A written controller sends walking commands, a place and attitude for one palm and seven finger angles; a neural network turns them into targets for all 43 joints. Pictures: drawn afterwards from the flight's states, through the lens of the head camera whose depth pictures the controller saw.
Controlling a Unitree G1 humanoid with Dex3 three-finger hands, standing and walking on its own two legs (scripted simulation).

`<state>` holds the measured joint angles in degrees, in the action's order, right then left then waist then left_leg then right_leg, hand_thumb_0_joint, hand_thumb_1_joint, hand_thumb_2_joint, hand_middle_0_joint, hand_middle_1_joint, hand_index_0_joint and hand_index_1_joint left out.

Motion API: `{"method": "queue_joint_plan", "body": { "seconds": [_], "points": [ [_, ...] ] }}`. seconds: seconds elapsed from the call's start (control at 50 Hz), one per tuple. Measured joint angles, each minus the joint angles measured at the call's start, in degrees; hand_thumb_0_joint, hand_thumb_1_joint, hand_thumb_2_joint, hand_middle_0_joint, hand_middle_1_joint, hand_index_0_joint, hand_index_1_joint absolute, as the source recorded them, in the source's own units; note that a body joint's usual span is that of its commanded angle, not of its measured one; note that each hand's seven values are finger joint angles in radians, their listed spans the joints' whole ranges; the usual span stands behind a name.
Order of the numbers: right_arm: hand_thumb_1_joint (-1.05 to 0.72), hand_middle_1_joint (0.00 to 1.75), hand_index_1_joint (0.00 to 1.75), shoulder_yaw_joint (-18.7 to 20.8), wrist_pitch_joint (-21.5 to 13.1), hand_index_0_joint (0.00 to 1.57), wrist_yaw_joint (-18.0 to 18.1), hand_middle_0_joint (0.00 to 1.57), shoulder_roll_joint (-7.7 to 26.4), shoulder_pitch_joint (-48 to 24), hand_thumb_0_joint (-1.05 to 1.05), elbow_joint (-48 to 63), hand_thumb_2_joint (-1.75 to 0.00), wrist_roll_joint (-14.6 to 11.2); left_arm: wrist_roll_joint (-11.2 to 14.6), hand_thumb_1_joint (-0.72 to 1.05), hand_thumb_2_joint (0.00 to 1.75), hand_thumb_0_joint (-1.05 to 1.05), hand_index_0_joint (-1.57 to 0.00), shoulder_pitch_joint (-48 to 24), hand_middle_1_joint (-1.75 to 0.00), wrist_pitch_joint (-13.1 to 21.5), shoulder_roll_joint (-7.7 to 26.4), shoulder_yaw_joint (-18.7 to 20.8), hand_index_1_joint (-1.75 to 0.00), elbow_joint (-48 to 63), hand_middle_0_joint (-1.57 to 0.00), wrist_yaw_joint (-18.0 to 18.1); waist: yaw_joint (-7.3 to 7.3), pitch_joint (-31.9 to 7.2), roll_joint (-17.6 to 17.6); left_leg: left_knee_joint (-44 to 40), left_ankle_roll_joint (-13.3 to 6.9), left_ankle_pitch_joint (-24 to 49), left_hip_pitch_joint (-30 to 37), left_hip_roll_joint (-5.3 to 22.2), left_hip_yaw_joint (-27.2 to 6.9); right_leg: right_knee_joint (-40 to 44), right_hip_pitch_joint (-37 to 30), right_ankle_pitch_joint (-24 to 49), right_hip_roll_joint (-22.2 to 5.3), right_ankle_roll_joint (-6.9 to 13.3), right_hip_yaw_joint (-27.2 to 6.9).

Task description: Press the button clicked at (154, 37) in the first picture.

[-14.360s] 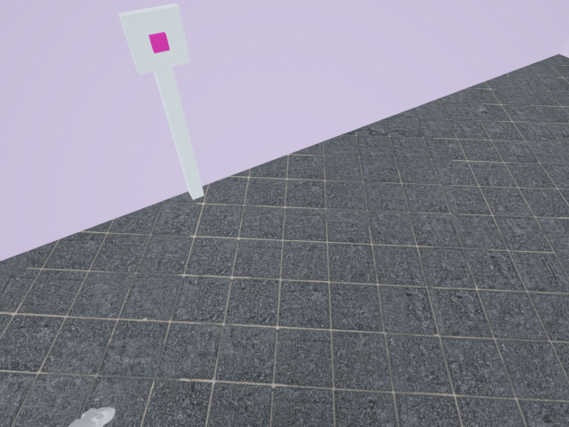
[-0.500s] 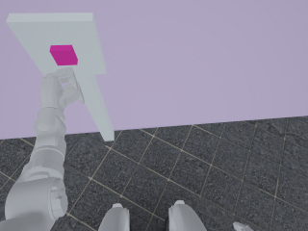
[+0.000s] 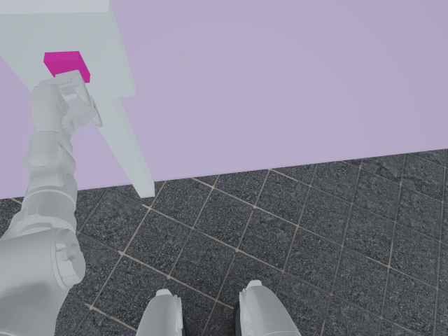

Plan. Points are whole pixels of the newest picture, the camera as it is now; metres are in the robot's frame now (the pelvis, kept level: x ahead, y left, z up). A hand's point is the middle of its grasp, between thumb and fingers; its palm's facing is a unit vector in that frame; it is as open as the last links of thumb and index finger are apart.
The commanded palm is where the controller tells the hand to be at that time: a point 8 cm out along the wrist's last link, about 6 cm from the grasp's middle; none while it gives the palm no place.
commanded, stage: press the button with the knuckle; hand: left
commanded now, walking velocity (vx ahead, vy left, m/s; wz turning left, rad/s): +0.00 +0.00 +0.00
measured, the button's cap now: (68, 66) +0.56 +0.23 +0.08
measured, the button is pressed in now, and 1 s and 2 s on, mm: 0 8 0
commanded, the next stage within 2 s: hold the button down briefly in 0.58 s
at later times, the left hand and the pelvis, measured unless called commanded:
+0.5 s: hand (91, 97) +0.52 +0.20 +0.05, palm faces +0.08 -1.00 -0.02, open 3.4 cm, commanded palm +0.52 +0.24 +0.06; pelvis -0.01 +0.00 -0.01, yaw +0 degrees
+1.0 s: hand (90, 97) +0.52 +0.20 +0.05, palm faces +0.08 -1.00 -0.04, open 3.5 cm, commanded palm +0.53 +0.22 +0.06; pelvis -0.04 +0.00 -0.02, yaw +0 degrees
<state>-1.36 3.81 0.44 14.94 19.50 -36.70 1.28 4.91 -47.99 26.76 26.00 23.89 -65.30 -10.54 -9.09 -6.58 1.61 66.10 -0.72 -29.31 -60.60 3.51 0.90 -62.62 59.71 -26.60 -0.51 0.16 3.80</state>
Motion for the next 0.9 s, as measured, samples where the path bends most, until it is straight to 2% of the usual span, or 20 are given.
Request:
{"method": "queue_joint_plan", "body": {
  "seconds": [0.32, 0.56, 0.74, 0.9],
  "points": [
    [-0.90, 0.30, 0.30, -0.46, 0.29, 0.20, -0.33, 0.20, -0.19, 0.88, 0.01, -0.65, -0.90, 0.74, -1.82, 0.89, 0.91, 0.03, -1.35, -3.61, -1.50, 0.08, 1.45, 0.35, -1.50, -2.87, -1.30, 1.45, -1.12, 0.09, 0.37, 0.58, -0.12, 0.14, -1.75, -0.01, -0.69, 0.23, 1.12, 0.37, 0.06, -0.12, 0.61],
    [-0.90, 0.30, 0.30, -1.64, -0.52, 0.20, 0.02, 0.20, 0.03, -0.05, 0.01, 0.03, -0.90, 1.02, -3.36, 0.86, 0.92, 0.05, -1.46, -9.05, -1.50, 0.03, 4.91, 0.65, -1.50, -6.86, -1.30, -0.29, -2.36, 0.39, 0.43, 2.90, -0.20, 0.38, -5.64, -0.05, -1.83, -1.32, 4.23, 0.68, 0.02, -0.06, 1.62],
    [-0.90, 0.30, 0.30, -2.42, -1.58, 0.20, 0.40, 0.20, 0.43, 0.26, 0.01, -0.27, -0.90, 1.11, -4.15, 0.83, 0.95, 0.05, -1.50, -13.37, -1.50, -1.53, 6.97, -0.71, -1.50, -9.31, -1.30, -0.07, -3.21, 0.42, 0.49, 4.70, -0.24, 1.15, -9.01, -0.34, -2.73, -2.76, 7.04, 1.30, -0.27, 0.03, 2.43],
    [-0.90, 0.30, 0.30, -2.87, -2.80, 0.20, 0.29, 0.20, 0.57, 1.18, 0.01, -0.32, -0.90, 1.43, -4.66, 0.83, 0.95, 0.04, -1.50, -15.58, -1.50, -3.16, 8.44, -1.13, -1.50, -10.35, -1.30, 1.77, -4.36, 0.55, 0.54, 5.53, -0.26, 2.01, -10.97, -0.37, -2.98, -3.41, 8.83, 2.21, -0.29, 0.13, 2.63]
  ]
}}
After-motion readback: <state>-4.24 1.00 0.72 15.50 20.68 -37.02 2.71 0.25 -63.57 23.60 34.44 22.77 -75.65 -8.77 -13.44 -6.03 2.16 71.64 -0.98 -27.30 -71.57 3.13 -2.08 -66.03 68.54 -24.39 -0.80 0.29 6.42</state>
